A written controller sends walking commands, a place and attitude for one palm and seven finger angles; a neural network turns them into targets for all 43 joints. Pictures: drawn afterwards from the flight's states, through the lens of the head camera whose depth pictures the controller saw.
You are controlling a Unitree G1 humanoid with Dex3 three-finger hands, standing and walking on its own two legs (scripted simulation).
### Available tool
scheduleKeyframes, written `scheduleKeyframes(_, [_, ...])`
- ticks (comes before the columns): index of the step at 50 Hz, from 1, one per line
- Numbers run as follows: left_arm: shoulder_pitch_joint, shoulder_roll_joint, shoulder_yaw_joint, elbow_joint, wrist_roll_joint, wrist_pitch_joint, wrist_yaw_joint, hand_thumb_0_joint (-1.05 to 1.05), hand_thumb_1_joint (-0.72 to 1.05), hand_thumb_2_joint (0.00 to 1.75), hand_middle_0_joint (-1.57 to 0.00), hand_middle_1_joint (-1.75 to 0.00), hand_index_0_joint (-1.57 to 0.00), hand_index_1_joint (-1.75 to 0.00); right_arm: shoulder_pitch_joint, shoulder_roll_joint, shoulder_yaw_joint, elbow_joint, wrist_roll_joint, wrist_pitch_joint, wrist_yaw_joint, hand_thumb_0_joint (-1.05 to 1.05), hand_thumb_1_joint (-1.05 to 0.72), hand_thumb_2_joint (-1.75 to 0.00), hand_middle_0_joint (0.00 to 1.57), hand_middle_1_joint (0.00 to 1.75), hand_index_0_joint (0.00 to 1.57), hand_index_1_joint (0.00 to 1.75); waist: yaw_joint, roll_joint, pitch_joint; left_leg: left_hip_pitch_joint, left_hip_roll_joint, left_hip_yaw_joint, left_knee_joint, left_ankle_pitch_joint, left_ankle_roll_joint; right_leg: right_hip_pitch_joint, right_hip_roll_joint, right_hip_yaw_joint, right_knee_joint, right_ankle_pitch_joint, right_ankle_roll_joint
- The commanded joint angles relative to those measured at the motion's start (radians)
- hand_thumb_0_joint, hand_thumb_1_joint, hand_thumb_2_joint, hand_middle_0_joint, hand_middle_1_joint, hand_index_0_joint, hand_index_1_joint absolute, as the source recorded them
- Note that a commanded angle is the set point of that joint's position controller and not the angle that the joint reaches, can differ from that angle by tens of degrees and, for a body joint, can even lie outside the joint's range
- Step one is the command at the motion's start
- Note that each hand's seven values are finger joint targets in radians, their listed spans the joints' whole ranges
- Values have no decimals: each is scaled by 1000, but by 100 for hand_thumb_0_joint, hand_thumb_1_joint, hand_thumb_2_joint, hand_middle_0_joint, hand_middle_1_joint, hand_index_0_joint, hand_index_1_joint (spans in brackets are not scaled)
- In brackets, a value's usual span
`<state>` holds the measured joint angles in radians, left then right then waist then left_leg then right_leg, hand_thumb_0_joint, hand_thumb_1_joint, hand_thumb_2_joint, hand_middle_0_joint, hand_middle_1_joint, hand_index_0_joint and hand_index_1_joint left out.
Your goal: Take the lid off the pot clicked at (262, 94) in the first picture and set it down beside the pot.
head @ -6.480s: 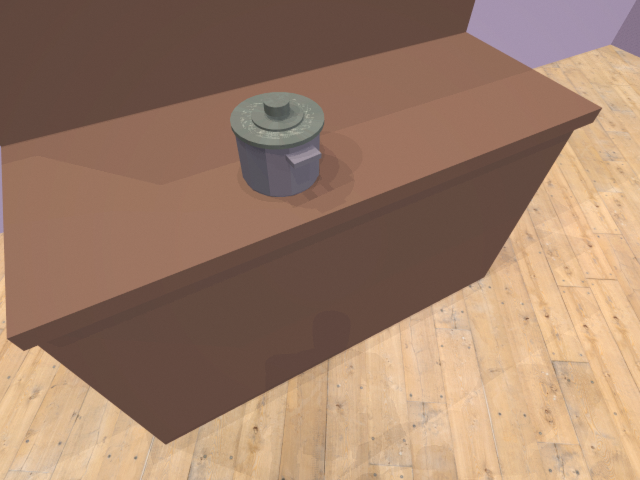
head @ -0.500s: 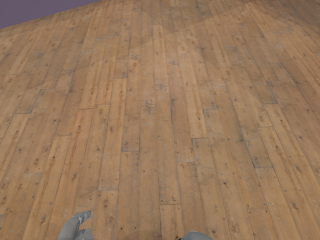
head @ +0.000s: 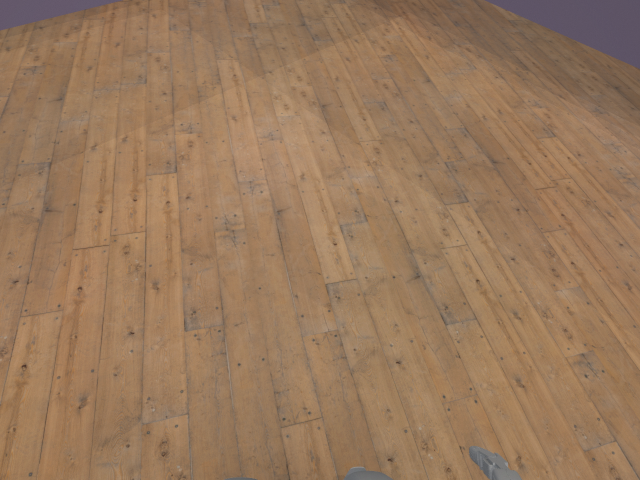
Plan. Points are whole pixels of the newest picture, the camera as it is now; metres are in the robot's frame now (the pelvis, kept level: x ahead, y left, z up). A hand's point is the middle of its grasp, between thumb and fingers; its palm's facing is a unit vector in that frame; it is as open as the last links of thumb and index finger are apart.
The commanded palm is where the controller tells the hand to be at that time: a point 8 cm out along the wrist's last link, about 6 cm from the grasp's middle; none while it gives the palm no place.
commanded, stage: turn to face it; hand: left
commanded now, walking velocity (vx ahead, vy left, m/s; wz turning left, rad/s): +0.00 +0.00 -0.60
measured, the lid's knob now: out of the picture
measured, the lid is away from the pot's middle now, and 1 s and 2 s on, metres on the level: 0.00 0.00 0.00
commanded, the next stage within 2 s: none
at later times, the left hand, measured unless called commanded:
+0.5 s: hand (233, 455) +0.16 +0.13 -0.15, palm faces -0.32 -0.90 -0.28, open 7.3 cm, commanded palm none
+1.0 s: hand (229, 473) +0.14 +0.13 -0.18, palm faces -0.50 -0.84 -0.21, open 7.3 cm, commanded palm none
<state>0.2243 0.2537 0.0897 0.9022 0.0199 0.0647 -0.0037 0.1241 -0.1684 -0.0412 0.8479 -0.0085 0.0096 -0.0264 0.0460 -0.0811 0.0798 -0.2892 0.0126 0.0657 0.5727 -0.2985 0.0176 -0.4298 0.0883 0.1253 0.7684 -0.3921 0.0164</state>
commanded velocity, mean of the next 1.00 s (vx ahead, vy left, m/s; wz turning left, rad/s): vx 0.00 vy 0.00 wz -0.60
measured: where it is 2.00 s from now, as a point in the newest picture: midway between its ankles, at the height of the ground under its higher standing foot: outside the picture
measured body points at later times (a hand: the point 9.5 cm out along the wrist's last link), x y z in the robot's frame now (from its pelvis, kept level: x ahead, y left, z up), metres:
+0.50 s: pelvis -0.02 -0.03 -0.01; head +0.01 -0.07 +0.44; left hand +0.18 +0.17 -0.13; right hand -0.10 -0.28 -0.17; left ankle +0.00 +0.10 -0.71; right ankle -0.05 -0.13 -0.73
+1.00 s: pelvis -0.01 -0.01 +0.00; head +0.04 -0.02 +0.45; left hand +0.17 +0.17 -0.16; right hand -0.04 -0.30 -0.12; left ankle +0.05 +0.07 -0.73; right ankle -0.05 -0.13 -0.73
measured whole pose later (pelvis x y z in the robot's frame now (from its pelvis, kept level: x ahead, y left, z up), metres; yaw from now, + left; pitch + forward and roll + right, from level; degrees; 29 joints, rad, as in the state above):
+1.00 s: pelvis -0.01 -0.01 +0.00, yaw -36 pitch +2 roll +0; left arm 0.25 0.24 0.08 0.91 0.01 0.06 0.00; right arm 0.11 -0.19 -0.05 0.85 0.00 0.01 -0.03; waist 0.04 -0.05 0.07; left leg -0.29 0.00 0.01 0.54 -0.30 -0.02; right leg -0.36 0.12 0.19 0.60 -0.29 -0.01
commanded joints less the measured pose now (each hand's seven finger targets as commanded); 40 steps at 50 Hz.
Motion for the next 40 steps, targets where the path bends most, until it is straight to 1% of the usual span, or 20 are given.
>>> scheduleKeyframes(1, [31,108,42,-72,11,-26,-10,0,90,90,-20,-30,-20,-30,6,-169,-32,-79,-10,-19,-18,0,-90,-90,20,30,20,30,-15,277,-72,112,333,-195,-264,389,85,-159,-82,-41,438,-50,46])
scheduleKeyframes(3, [30,84,32,-64,8,-20,-17,0,90,90,-20,-30,-20,-30,37,-170,-31,-67,-12,-24,-17,0,-90,-90,20,30,20,30,-24,239,-89,170,282,-98,-243,480,74,-165,-86,-68,474,-3,60])
scheduleKeyframes(5, [11,69,23,-66,3,-16,-20,0,90,90,-20,-30,-20,-30,93,-177,-37,-46,-9,-24,-17,0,-90,-90,20,30,20,30,-44,243,-108,238,276,-65,-225,520,84,-178,-95,-92,441,8,71])
scheduleKeyframes(8, [-35,55,15,-73,1,-10,-22,0,90,90,-20,-30,-20,-30,155,-181,-42,-21,-7,-22,-14,0,-90,-90,20,30,20,30,-68,237,-92,270,299,-46,-226,522,95,-174,-117,-119,365,1,75])
scheduleKeyframes(13, [-88,38,7,-86,0,-3,-26,0,90,90,-20,-30,-20,-30,176,-200,-54,4,-12,-17,-8,0,-90,-90,20,30,20,30,-81,263,-60,231,347,-11,-255,375,111,-116,-156,-157,199,-26,64])
scheduleKeyframes(17, [-114,24,-2,-94,0,-17,-26,0,90,90,-20,-30,-20,-30,196,-225,-68,26,-18,-16,0,0,-90,-90,20,30,20,30,-96,292,-93,230,369,31,-197,445,107,-17,-138,-200,36,-63,38])
scheduleKeyframes(18, [-109,22,-3,-95,-1,-21,-25,0,90,90,-20,-30,-20,-30,195,-233,-71,29,-18,-16,1,0,-90,-90,20,30,20,30,-94,293,-106,234,375,40,-177,461,101,8,-130,-209,-5,-62,28])
scheduleKeyframes(19, [-84,25,-2,-90,-3,-25,-22,0,90,90,-20,-30,-20,-30,180,-237,-74,27,-18,-15,3,0,-90,-90,20,30,20,30,-76,291,-116,222,384,58,-148,457,87,50,-130,-207,-65,-30,16])
scheduleKeyframes(20, [-55,35,0,-79,-2,-31,-20,0,90,90,-20,-30,-20,-30,176,-236,-75,29,-15,-14,5,0,-90,-90,20,30,20,30,-61,262,-130,189,372,82,-96,435,57,130,-120,-215,-161,44,5])
scheduleKeyframes(21, [7,64,6,-60,0,-40,-16,0,90,90,-20,-30,-20,-30,168,-232,-75,25,-10,-12,9,0,-90,-90,20,30,20,30,-25,200,-155,136,345,132,13,375,6,250,-118,-222,-304,181,-8])
scheduleKeyframes(22, [73,152,21,-41,8,-56,-6,0,90,90,-20,-30,-20,-30,185,-181,-64,13,-1,-7,14,0,-90,-90,20,30,20,30,5,-6,-184,-51,283,171,206,154,-54,439,-251,-55,-411,344,-58])
scheduleKeyframes(23, [131,252,45,-24,5,-62,12,0,90,90,-20,-30,-20,-30,116,-109,-39,-40,-5,-3,18,0,-90,-90,20,30,20,30,42,-266,-153,-312,130,151,437,-339,-104,481,-477,282,-423,695,-170])
scheduleKeyframes(24, [153,252,46,-21,-11,-56,23,0,90,90,-20,-30,-20,-30,80,-140,-42,-51,-4,10,6,0,-90,-90,20,30,20,30,49,-193,-161,-334,122,-1,539,-363,-91,431,-501,271,-410,767,-235])
scheduleKeyframes(25, [107,216,44,-29,-11,-58,29,0,90,90,-20,-30,-20,-30,73,-147,-46,-40,0,18,6,0,-90,-90,20,30,20,30,28,-168,-127,-339,142,-49,579,-286,-81,364,-445,217,-432,608,-230])
scheduleKeyframes(26, [32,185,41,-49,-9,-51,33,0,90,90,-20,-30,-20,-30,64,-150,-49,-29,-2,23,7,0,-90,-90,20,30,20,30,3,-140,-89,-345,144,-57,597,-222,-84,328,-399,205,-443,493,-213])
scheduleKeyframes(27, [-23,159,29,-67,-7,-52,32,0,90,90,-20,-30,-20,-30,81,-159,-50,-10,-8,22,9,0,-90,-90,20,30,20,30,-26,-102,-71,-334,143,-59,599,-154,-95,307,-357,156,-435,483,-199])
scheduleKeyframes(29, [-49,138,18,-81,-7,-61,27,0,90,90,-20,-30,-20,-30,116,-150,-51,11,-13,24,11,0,-90,-90,20,30,20,30,-54,-65,-74,-289,123,-46,567,-93,-112,273,-313,107,-425,548,-182])
scheduleKeyframes(31, [-32,146,19,-78,-7,-65,24,0,90,90,-20,-30,-20,-30,121,-146,-51,15,-10,25,11,0,-90,-90,20,30,20,30,-52,-46,-96,-268,107,-45,533,-69,-121,288,-294,109,-419,546,-180])
scheduleKeyframes(35, [16,156,23,-70,-7,-64,18,0,90,90,-20,-30,-20,-30,53,-143,-50,-8,-10,22,8,0,-90,-90,20,30,20,30,-23,-39,-100,-280,79,-54,464,-73,-126,306,-288,195,-424,486,-203])
scheduleKeyframes(40, [27,162,29,-72,0,-58,18,0,90,90,-20,-30,-20,-30,-3,-134,-46,-39,-4,13,4,0,-90,-90,20,30,20,30,-13,-51,-107,-227,42,-69,334,-114,-113,296,-285,286,-413,486,-223])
